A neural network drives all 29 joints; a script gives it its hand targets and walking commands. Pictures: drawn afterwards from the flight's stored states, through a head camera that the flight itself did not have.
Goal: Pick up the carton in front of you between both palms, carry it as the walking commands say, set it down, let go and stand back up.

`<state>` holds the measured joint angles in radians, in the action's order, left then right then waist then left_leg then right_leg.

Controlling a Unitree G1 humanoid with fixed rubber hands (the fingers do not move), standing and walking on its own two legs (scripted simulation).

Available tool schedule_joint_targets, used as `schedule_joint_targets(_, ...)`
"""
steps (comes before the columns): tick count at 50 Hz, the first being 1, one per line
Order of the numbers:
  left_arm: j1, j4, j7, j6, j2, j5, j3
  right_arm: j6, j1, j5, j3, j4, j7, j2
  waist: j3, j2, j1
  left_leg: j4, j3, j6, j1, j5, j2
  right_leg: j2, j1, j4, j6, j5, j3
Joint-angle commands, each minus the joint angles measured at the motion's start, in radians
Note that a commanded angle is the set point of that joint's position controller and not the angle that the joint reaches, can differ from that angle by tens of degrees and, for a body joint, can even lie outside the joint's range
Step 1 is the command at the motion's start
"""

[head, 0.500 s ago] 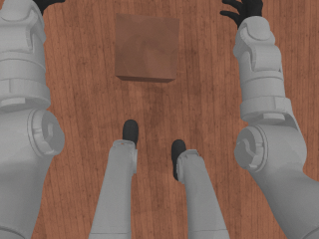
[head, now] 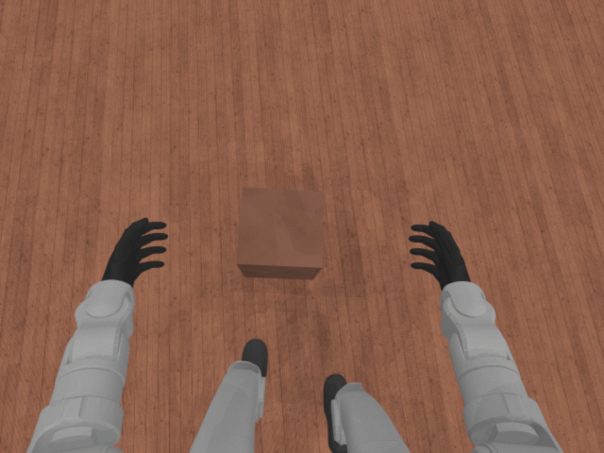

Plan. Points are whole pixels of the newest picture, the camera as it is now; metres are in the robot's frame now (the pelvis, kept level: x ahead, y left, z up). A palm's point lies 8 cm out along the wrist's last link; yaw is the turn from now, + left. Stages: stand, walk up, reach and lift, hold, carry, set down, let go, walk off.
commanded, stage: let go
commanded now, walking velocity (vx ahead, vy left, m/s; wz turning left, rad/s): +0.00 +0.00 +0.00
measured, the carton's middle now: (281, 237) +0.49 +0.05 -0.61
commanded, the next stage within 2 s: stand in 0.78 s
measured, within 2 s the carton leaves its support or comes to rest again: neither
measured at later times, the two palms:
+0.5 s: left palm (114, 374) +0.20 +0.21 -0.03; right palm (533, 378) +0.20 -0.25 -0.03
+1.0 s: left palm (83, 382) +0.18 +0.26 -0.05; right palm (558, 384) +0.19 -0.29 -0.05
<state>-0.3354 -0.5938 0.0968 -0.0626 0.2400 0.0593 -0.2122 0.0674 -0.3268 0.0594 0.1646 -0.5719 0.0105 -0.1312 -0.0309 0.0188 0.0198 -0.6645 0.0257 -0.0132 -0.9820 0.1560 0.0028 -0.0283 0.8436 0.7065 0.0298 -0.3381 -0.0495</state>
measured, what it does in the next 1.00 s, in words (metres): shifts its weight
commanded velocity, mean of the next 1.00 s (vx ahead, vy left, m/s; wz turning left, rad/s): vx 0.00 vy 0.00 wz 0.00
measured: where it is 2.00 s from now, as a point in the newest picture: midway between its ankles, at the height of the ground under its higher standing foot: (295, 409)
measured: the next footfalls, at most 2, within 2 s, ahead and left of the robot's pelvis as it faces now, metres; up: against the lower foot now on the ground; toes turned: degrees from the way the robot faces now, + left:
none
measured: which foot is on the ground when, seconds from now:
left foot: down 0.00-1.00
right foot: down 0.00-1.00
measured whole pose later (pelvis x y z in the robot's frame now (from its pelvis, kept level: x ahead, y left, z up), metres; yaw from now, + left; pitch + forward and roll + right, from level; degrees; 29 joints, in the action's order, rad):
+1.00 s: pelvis +0.05 -0.02 +0.03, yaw +0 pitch -1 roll +1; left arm 0.24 -0.62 0.01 -0.02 0.30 0.01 -0.08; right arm 0.00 0.17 0.03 0.07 -0.71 0.00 -0.28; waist 0.01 0.04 0.00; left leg -0.53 0.01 0.01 -0.26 0.26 0.00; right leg -0.02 0.09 0.51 0.00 -0.39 -0.07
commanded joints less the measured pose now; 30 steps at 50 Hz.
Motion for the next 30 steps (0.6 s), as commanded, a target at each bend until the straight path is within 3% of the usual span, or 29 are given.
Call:
schedule_joint_targets(1, 0.056, 0.128, -0.009, 0.042, 0.082, -0.016, 0.014, -0.043, 0.049, -0.014, -0.004, 0.11, 0.013, -0.096, -0.542, -0.045, -0.001, 0.012, 0.031, 0.006, 0.845, -0.286, 0.004, -0.03, -0.017, -0.156, 0.002, 0.119, 0.058)
schedule_joint_targets(6, 0.229, 0.181, -0.025, 0.063, 0.072, -0.026, 0.053, -0.069, 0.207, -0.043, -0.04, 0.127, 0.028, -0.107, -0.368, -0.034, -0.002, 0.088, 0.006, 0.014, 0.927, -0.172, 0.02, -0.004, -0.15, -0.248, -0.014, 0.081, 0.045)
schedule_joint_targets(13, 0.465, 0.251, -0.041, 0.062, 0.064, -0.039, 0.11, -0.082, 0.416, -0.059, -0.074, 0.167, 0.042, -0.138, -0.164, -0.014, -0.005, 0.177, -0.01, 0.025, 1.091, -0.214, 0.047, 0.009, -0.307, -0.353, -0.022, 0.141, 0.029)
schedule_joint_targets(22, 0.543, 0.298, -0.029, -0.005, 0.076, -0.058, 0.136, -0.025, 0.49, -0.051, -0.098, 0.227, 0.059, -0.156, 0.045, 0.03, -0.017, 0.222, -0.03, 0.034, 1.18, -0.17, 0.059, 0.027, -0.369, -0.423, -0.029, 0.128, 0.022)
schedule_joint_targets(30, 0.563, 0.287, -0.026, -0.052, 0.075, -0.049, 0.128, 0.025, 0.494, -0.042, -0.095, 0.235, 0.059, -0.158, 0.072, 0.02, -0.011, 0.215, -0.031, 0.035, 1.197, -0.216, 0.061, 0.02, -0.423, -0.409, -0.026, 0.188, 0.021)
